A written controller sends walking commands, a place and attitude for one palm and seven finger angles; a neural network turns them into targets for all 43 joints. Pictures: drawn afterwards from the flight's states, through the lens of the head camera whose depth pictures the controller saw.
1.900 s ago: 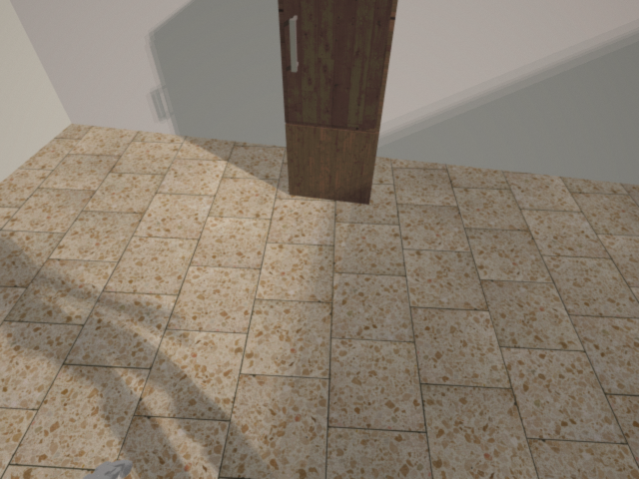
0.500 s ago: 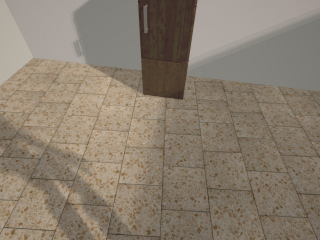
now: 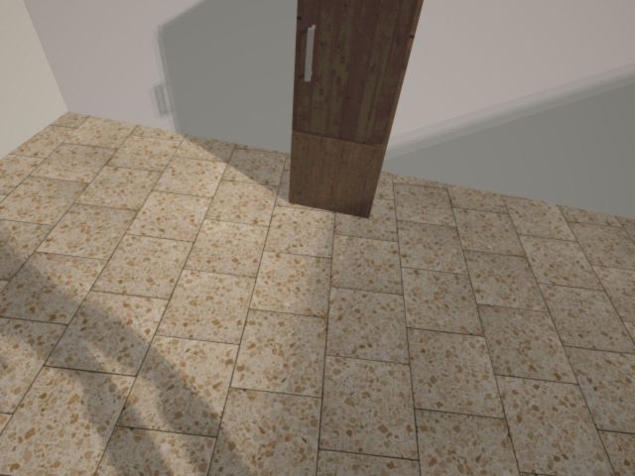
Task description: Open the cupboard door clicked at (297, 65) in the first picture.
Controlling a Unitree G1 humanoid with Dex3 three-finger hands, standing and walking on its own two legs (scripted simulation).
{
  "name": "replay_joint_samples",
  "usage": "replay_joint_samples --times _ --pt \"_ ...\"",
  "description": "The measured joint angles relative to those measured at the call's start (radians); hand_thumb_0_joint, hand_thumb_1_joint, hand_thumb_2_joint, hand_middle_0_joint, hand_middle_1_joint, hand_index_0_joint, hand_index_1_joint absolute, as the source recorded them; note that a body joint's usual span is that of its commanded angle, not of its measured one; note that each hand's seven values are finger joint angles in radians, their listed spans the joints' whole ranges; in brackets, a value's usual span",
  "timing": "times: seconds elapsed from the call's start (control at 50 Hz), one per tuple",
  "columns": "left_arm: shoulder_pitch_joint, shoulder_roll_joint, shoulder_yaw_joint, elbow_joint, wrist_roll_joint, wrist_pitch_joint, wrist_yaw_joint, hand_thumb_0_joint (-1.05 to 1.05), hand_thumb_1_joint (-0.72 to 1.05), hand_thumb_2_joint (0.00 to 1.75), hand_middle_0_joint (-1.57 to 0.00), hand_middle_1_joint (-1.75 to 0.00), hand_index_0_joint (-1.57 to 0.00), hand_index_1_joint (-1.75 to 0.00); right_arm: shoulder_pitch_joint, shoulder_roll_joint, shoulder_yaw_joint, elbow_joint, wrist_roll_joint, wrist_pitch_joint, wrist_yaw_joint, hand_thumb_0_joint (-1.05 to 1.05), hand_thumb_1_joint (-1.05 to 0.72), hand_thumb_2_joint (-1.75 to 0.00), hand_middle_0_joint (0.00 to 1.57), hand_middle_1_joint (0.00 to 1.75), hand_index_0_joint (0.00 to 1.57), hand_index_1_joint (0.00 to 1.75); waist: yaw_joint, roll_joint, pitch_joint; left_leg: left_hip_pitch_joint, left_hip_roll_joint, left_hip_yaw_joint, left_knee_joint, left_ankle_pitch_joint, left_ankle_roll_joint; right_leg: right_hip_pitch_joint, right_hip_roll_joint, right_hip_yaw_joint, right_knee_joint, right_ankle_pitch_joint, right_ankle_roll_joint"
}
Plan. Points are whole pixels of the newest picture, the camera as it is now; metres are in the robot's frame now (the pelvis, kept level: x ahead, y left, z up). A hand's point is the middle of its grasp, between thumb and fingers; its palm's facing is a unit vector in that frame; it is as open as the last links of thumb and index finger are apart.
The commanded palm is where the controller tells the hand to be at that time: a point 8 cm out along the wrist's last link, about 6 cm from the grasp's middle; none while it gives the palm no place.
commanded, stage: walk to a spot facing it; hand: left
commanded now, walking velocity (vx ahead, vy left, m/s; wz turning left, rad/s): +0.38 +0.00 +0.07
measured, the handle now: (310, 53) +1.41 +0.11 -0.03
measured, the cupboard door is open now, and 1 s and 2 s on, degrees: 0 0 0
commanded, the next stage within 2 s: turn to face it in 0.98 s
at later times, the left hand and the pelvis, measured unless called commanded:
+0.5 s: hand (241, 364) +0.34 +0.14 -0.17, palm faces +0.04 -0.98 -0.17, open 7.3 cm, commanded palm none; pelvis +0.22 -0.03 -0.02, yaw +3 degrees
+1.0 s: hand (220, 379) +0.31 +0.17 -0.18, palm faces +0.25 -0.96 -0.12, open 7.4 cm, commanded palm none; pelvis +0.43 +0.04 -0.01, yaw +8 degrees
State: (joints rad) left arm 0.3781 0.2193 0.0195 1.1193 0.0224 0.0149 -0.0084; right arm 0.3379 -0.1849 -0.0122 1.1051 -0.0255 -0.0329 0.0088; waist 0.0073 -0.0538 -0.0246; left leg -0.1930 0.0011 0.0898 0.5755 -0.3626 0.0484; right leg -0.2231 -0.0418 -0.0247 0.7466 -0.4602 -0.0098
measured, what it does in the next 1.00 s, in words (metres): walks ahead: right foot, then left foot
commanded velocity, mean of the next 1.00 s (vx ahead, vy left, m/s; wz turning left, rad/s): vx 0.36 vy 0.00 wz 0.09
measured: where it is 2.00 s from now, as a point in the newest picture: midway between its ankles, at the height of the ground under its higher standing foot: (296, 378)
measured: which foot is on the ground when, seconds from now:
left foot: down 0.00-0.42, up 0.44-0.90, down 0.92-1.00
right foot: up 0.00-0.40, down 0.42-0.92, up 0.94-1.00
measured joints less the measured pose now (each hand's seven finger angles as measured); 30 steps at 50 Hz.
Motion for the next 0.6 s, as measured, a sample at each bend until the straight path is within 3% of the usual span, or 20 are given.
replay_joint_samples --times 0.08,0.16,0.26,0.36,0.4,0.42,0.48,0.5,0.54,0.6 --pt "-0.015 -0.018 0.008 0.014 0.007 -0.001 -0.008 0.01 0.91 0.9 -0.2 -0.3 -0.2 -0.3 0.077 0.045 0.003 0.009 0.005 -0.029 -0.019 0.0 -0.91 -0.9 0.2 0.3 0.2 0.3 -0.03 0.005 0.021 0.089 -0.012 -0.005 -0.12 0.014 0.009 -0.175 -0.009 -0.025 0.291 0.061 -0.003" --pt "-0.079 -0.025 0.019 -0.022 0.006 -0.014 -0.013 0.01 0.91 0.9 -0.2 -0.3 -0.2 -0.3 0.149 0.089 0.011 0.051 0.01 -0.042 -0.03 0.0 -0.91 -0.9 0.2 0.3 0.2 0.3 -0.033 0.012 0.051 0.179 -0.023 -0.024 -0.24 0.043 0.012 -0.313 -0.041 -0.035 0.341 0.167 0.014" --pt "-0.172 -0.035 0.028 -0.064 0.001 -0.017 -0.015 0.01 0.92 0.9 -0.2 -0.3 -0.2 -0.3 0.204 0.119 0.01 0.093 0.011 -0.046 -0.04 0.01 -0.9 -0.9 0.2 0.3 0.2 0.3 -0.041 0.02 0.076 0.281 -0.027 -0.026 -0.327 0.026 0.0 -0.399 -0.06 -0.056 0.197 0.276 0.018" --pt "-0.265 -0.046 0.027 -0.097 -0.005 -0.028 -0.015 0.01 0.92 0.9 -0.2 -0.3 -0.2 -0.29 0.219 0.115 0.003 0.109 0.007 -0.046 -0.042 0.01 -0.9 -0.9 0.2 0.3 0.2 0.3 -0.071 0.041 0.1 0.363 -0.017 -0.023 -0.329 -0.052 -0.023 -0.345 -0.022 -0.099 -0.043 0.285 -0.02" --pt "-0.285 -0.051 0.027 -0.115 -0.002 -0.046 -0.015 0.01 0.92 0.9 -0.2 -0.3 -0.2 -0.29 0.224 0.108 -0.003 0.117 0.007 -0.042 -0.042 0.01 -0.9 -0.9 0.2 0.3 0.2 0.3 -0.072 0.054 0.101 0.364 -0.002 -0.026 -0.241 -0.12 -0.032 -0.278 0.009 -0.115 -0.112 0.284 -0.043" --pt "-0.289 -0.053 0.027 -0.123 0.002 -0.062 -0.013 0.01 0.92 0.9 -0.2 -0.3 -0.2 -0.3 0.224 0.106 -0.006 0.121 0.01 -0.036 -0.039 0.01 -0.9 -0.9 0.2 0.3 0.2 0.3 -0.067 0.056 0.1 0.332 0.006 -0.028 -0.126 -0.16 -0.033 -0.247 0.015 -0.12 -0.135 0.331 -0.066" --pt "-0.289 -0.062 0.03 -0.132 -0.001 -0.095 -0.003 0.0 0.92 0.9 -0.2 -0.3 -0.2 -0.3 0.166 0.09 -0.016 0.109 0.021 -0.017 -0.029 0.01 -0.9 -0.9 0.2 0.3 0.2 0.3 -0.056 0.072 0.109 0.091 0.02 -0.082 0.465 -0.126 -0.009 -0.216 0.024 -0.148 -0.055 0.242 -0.082" --pt "-0.279 -0.063 0.03 -0.129 -0.003 -0.096 0.0 0.0 0.92 0.9 -0.2 -0.3 -0.2 -0.3 0.14 0.083 -0.022 0.099 0.02 -0.013 -0.026 0.01 -0.91 -0.9 0.2 0.3 0.2 0.3 -0.051 0.074 0.105 0.015 0.027 -0.084 0.594 -0.088 -0.003 -0.186 0.028 -0.155 -0.067 0.215 -0.08" --pt "-0.246 -0.065 0.029 -0.112 -0.003 -0.095 0.01 0.0 0.92 0.9 -0.2 -0.3 -0.2 -0.3 0.081 0.064 -0.032 0.067 0.013 -0.006 -0.023 0.01 -0.91 -0.9 0.2 0.3 0.2 0.29 -0.046 0.071 0.091 -0.122 0.053 -0.073 0.713 -0.019 0.0 -0.126 0.034 -0.163 -0.119 0.206 -0.07" --pt "-0.187 -0.062 0.043 -0.085 -0.005 -0.097 0.031 -0.01 0.94 0.9 -0.2 -0.3 -0.2 -0.3 -0.009 0.037 -0.042 0.003 0.003 0.0 -0.021 0.01 -0.91 -0.9 0.2 0.3 0.19 0.29 -0.041 0.073 0.068 -0.282 0.095 -0.066 0.687 0.044 -0.016 -0.047 0.045 -0.173 -0.206 0.211 -0.069"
